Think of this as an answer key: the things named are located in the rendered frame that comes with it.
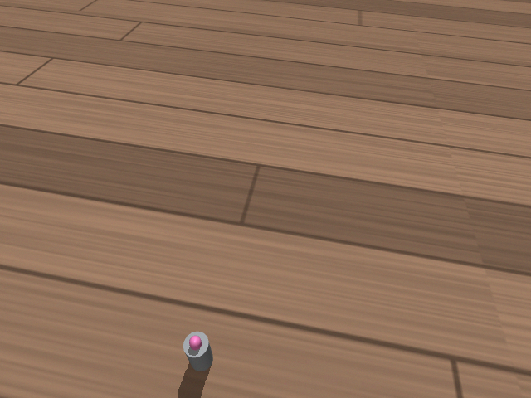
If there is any bottle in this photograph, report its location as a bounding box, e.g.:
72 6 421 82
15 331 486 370
183 332 213 371

